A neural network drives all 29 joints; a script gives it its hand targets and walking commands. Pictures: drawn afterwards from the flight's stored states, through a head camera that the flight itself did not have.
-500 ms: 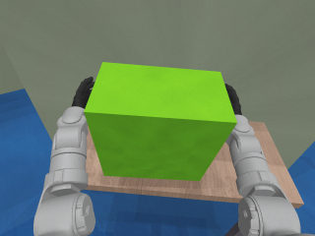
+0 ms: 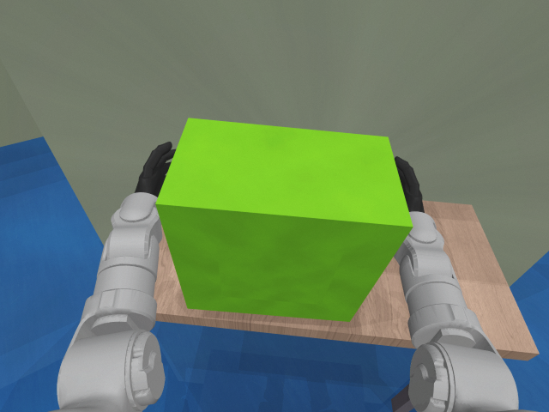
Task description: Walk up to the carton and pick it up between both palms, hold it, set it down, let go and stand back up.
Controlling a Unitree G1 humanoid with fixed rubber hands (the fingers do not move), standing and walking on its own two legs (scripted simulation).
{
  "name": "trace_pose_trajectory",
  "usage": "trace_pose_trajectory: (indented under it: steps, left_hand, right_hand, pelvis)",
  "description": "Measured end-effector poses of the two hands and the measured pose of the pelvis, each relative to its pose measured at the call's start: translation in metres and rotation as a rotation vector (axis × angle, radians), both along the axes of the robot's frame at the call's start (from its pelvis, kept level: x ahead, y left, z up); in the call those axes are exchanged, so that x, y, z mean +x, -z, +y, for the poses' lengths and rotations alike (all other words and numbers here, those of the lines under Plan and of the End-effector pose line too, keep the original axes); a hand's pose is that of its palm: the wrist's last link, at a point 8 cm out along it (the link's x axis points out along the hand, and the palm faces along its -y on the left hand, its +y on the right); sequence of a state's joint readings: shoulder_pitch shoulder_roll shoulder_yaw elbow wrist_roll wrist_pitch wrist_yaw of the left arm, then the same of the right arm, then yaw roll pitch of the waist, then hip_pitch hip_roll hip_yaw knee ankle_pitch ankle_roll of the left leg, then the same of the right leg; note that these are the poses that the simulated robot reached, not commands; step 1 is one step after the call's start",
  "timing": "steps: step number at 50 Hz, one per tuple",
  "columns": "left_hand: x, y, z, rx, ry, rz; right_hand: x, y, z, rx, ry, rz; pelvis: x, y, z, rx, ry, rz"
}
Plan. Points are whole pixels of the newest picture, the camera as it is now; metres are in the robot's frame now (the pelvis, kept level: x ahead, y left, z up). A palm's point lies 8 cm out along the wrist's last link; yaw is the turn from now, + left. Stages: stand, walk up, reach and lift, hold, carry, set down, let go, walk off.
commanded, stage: set down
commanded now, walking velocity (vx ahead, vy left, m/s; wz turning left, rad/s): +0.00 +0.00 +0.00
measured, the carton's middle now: (277, 231) +0.39 -0.03 +0.06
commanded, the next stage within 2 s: none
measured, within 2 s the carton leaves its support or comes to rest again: rests again in 0.90 s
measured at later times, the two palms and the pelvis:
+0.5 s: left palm (157, 207) +0.42 +0.16 +0.10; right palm (404, 221) +0.36 -0.23 +0.09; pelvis +0.00 +0.00 +0.00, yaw -1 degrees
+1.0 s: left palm (155, 220) +0.41 +0.16 +0.07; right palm (397, 227) +0.36 -0.22 +0.07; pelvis +0.00 +0.00 +0.00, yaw -1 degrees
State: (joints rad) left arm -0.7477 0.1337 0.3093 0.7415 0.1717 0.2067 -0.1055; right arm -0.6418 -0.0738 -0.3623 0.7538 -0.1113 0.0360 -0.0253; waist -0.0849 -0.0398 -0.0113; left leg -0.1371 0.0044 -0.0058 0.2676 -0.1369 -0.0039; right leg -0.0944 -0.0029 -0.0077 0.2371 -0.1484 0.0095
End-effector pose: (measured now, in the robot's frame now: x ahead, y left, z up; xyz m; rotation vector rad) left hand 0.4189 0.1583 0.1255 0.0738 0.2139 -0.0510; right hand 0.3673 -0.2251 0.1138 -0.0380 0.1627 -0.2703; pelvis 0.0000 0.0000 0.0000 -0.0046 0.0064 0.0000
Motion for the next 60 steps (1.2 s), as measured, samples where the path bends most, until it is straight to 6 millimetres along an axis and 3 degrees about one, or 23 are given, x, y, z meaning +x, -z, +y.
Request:
trace_pose_trajectory:
  steps: [15,29,41,60]
  left_hand:
    - [0.001,0.026,-0.003,0.015,0.004,0.025]
    - [-0.004,0.031,-0.002,0.006,0.011,0.028]
    - [-0.013,0.051,0.004,0.013,0.001,0.058]
    - [-0.005,0.052,0.004,0.025,-0.003,0.039]
  right_hand:
    - [0.000,0.023,-0.003,-0.004,0.001,0.025]
    - [-0.006,0.026,-0.002,-0.013,0.005,0.029]
    - [-0.012,0.042,0.003,-0.005,-0.005,0.051]
    - [-0.001,0.041,0.003,-0.019,-0.013,0.022]
  pelvis:
    - [0.008,0.000,0.001,-0.003,0.016,0.027]
    - [0.001,0.000,0.002,-0.001,0.018,0.029]
    - [-0.002,0.000,0.003,-0.001,0.021,0.032]
    - [0.008,0.000,0.001,-0.002,0.016,0.036]
